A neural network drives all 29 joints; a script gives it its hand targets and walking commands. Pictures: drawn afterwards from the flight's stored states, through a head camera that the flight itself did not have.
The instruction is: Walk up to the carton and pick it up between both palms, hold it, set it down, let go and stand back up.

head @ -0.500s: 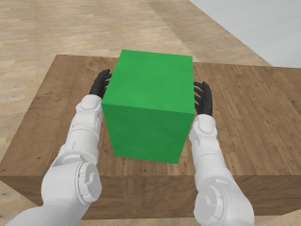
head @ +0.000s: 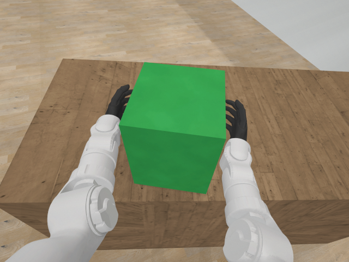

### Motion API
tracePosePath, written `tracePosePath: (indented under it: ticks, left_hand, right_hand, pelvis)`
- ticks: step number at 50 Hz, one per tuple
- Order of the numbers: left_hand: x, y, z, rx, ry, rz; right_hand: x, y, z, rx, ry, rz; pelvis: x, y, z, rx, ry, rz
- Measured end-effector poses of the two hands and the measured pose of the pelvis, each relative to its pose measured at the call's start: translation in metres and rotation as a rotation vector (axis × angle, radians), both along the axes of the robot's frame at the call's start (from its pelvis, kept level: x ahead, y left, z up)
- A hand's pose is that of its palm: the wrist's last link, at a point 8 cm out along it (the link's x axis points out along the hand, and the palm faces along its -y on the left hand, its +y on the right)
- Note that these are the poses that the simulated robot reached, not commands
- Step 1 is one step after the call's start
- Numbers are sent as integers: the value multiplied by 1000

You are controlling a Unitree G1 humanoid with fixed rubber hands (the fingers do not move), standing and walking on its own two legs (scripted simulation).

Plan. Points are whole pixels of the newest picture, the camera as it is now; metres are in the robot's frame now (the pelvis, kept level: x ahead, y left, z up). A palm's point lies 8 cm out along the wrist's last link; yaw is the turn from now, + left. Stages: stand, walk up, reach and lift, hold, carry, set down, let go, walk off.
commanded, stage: set down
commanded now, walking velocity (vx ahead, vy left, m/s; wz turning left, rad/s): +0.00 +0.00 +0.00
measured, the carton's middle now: (176, 130) +0.43 -0.01 +0.03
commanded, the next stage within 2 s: none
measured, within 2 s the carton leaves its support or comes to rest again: rests again in 0.04 s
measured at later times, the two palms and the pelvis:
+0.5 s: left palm (115, 118) +0.43 +0.14 +0.08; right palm (235, 138) +0.38 -0.15 +0.07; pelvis +0.00 +0.00 +0.00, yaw +0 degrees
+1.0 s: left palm (116, 119) +0.43 +0.14 +0.07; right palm (236, 141) +0.37 -0.15 +0.07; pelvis -0.01 +0.00 +0.00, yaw +0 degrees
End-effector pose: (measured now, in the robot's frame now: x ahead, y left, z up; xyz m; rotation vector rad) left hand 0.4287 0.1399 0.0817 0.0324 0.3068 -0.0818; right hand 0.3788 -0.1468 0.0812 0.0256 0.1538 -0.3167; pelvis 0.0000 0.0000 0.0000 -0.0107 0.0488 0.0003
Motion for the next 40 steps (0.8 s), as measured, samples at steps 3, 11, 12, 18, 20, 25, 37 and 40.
tracePosePath:
  ticks: [3,11,12,18,20,25,37,40]
  left_hand:
    - [-1,2,-1,-2,-1,3]
    - [-2,5,-3,-5,-2,4]
    - [-2,5,-4,-5,-1,4]
    - [-2,4,-5,-9,-4,4]
    - [-2,3,-5,-8,-5,4]
    - [-2,1,-5,-9,-8,2]
    - [-1,-2,-7,-17,-21,-3]
    - [-1,-2,-7,-19,-21,-2]
  right_hand:
    - [0,2,-1,-2,-1,3]
    - [-1,5,-1,-9,2,4]
    - [-1,5,-2,-10,3,4]
    - [-2,4,-5,-13,3,1]
    - [-2,3,-6,-13,4,0]
    - [-4,1,-9,-15,5,-4]
    - [-7,-1,-14,-22,8,-15]
    - [-7,-1,-14,-26,9,-15]
  pelvis:
    - [-1,0,0,0,3,0]
    - [-3,1,0,-2,6,0]
    - [-4,1,0,-2,7,0]
    - [-4,1,0,-3,11,-1]
    - [-4,1,0,-3,11,-1]
    - [-4,1,0,-3,12,2]
    - [-7,-3,0,-3,22,12]
    - [-7,-4,0,-3,26,11]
